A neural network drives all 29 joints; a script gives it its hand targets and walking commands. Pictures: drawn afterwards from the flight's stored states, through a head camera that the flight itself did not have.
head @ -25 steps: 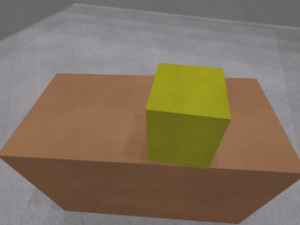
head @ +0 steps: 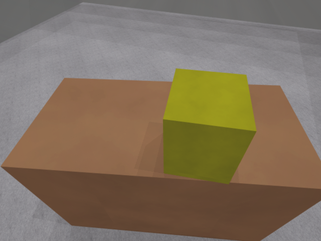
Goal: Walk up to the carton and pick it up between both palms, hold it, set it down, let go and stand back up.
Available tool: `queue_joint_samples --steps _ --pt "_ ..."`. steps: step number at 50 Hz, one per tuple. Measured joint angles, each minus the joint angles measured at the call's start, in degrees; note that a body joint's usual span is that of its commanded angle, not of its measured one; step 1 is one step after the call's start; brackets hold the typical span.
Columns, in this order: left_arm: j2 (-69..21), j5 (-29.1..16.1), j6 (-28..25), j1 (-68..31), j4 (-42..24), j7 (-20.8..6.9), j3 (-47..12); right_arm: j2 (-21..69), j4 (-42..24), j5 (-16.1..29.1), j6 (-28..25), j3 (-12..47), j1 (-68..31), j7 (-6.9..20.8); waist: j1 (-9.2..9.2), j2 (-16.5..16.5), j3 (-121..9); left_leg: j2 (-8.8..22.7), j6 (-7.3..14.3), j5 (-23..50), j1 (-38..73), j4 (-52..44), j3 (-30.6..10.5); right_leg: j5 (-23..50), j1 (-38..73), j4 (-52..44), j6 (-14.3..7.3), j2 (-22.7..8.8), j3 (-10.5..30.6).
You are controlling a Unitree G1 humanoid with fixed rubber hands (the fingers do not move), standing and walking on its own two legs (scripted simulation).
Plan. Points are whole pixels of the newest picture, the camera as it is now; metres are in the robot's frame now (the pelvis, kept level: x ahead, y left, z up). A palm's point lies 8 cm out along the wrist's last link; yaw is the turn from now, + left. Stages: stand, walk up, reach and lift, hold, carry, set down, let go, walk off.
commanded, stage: walk up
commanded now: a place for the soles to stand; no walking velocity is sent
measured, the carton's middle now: (202, 126) +0.44 -0.08 +0.03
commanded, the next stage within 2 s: reach and lift in 0.52 s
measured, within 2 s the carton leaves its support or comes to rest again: neither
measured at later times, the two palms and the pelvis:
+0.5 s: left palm out of the picture +0.00 +0.25 -0.14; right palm out of the picture -0.01 -0.24 -0.14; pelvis +0.00 +0.01 +0.00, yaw +0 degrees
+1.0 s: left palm out of the picture +0.05 +0.20 -0.10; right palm out of the picture +0.05 -0.29 -0.11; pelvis -0.08 -0.07 -0.01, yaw -4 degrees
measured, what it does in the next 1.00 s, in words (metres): shifts its weight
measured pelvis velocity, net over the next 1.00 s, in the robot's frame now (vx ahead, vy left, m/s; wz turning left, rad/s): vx -0.08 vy -0.07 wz -0.06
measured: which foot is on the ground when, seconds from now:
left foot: down 0.00-1.00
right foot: down 0.00-1.00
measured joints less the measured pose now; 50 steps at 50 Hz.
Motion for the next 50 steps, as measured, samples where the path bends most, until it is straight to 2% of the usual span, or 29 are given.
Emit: queue_joint_samples --steps 18,28,30,32,34,37,39,40,43,45,47,50 --pt "0.59 -0.29 0.59 -2.06 -0.68 0.34 0.53 0.05 -0.95 0.09 0.35 -0.55 0.31 -0.39 -0.31 -0.04 0.67 -0.99 0.63 -0.84 -0.17 1.19 0.64 -1.37 -0.97 2.58 0.49 -1.10 0.79" --pt "0.34 -0.26 0.68 -2.52 -0.39 0.41 0.58 -0.01 -0.52 0.19 0.52 -0.34 0.85 -0.41 -0.51 0.06 0.53 -1.03 0.15 -0.26 -0.14 0.75 0.30 -1.15 -0.93 2.47 0.34 -1.20 0.47" --pt "1.48 -2.19 9.75 -3.92 -4.71 -0.48 1.34 0.75 0.26 -3.44 2.20 -4.07 -3.07 1.20 -1.48 -0.31 -1.27 -0.73 -1.22 -1.34 -6.43 5.45 0.39 -2.30 -6.98 6.70 -1.68 -0.32 2.12" --pt "3.96 -3.56 20.22 -8.79 -10.94 -0.69 2.65 0.86 -2.39 -5.52 4.89 -5.97 -10.18 3.31 -1.80 -0.97 0.57 0.04 -1.38 -3.79 -12.63 12.18 1.36 -3.65 -13.07 11.97 -1.29 0.52 3.51" --pt "6.59 -3.87 28.49 -14.80 -17.22 -0.87 4.63 0.38 -7.32 -4.81 7.53 -5.70 -16.74 5.16 -1.32 -1.92 2.35 1.17 -1.02 -5.44 -17.53 17.45 2.55 -3.97 -18.38 16.57 -1.05 1.58 4.62" --pt "8.29 -2.25 36.32 -22.53 -28.32 -1.27 7.45 -1.70 -11.12 0.13 8.51 -2.83 -24.93 6.51 -0.59 -2.99 3.63 2.73 -2.65 -6.56 -22.29 22.51 3.12 -3.87 -23.32 20.80 -2.04 2.92 5.06" --pt "6.82 -0.40 39.24 -25.06 -35.76 -2.01 8.72 -3.37 -11.14 4.76 8.17 0.13 -28.33 6.43 -0.18 -2.36 4.89 4.15 -3.89 -6.50 -22.18 23.62 2.78 -3.73 -22.61 20.38 -3.29 4.32 4.59" --pt "5.44 0.60 40.20 -24.93 -39.27 -2.65 9.11 -3.92 -11.14 7.00 7.91 1.51 -28.87 5.94 -0.03 -1.72 5.60 4.99 -4.49 -6.15 -21.00 23.20 2.57 -2.74 -21.06 18.99 -3.21 5.14 4.34" --pt "1.14 3.21 42.05 -19.59 -46.63 -5.19 9.71 -3.97 -13.17 11.24 7.44 4.89 -25.16 2.89 -0.25 -0.81 5.90 6.23 -5.47 -3.28 -15.43 18.21 2.42 -0.09 -14.80 12.66 -4.71 6.67 4.09" --pt "-0.33 4.28 41.98 -14.02 -48.09 -6.36 10.20 -3.05 -17.08 11.02 7.11 5.93 -19.58 0.71 -0.49 -1.51 4.67 6.03 -5.19 -1.13 -11.62 13.08 2.83 1.33 -11.81 9.30 -5.15 6.63 4.37" --pt "-0.29 4.82 40.82 -9.80 -46.80 -6.51 10.78 -1.65 -21.90 9.31 7.30 5.65 -13.66 -0.97 -0.30 -2.26 3.83 6.00 -4.33 0.02 -9.19 9.31 3.44 2.05 -10.18 7.50 -5.59 6.46 4.21" --pt "2.15 4.44 38.19 -7.86 -43.19 -5.50 11.64 2.27 -28.62 5.25 8.31 3.44 -7.04 -2.32 1.19 -3.50 4.35 6.28 -2.73 0.92 -9.96 8.89 4.35 1.11 -10.47 7.85 -5.90 6.08 3.34"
